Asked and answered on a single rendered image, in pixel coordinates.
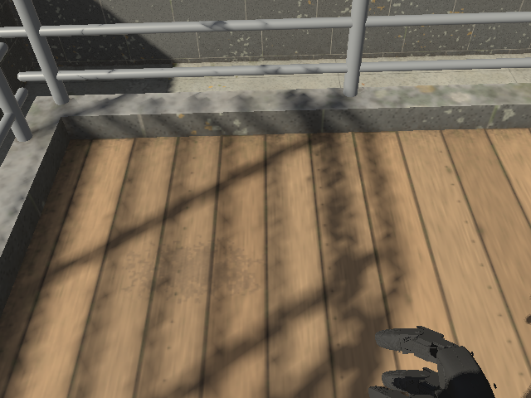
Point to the robot right hand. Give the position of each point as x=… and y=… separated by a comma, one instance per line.
x=458, y=376

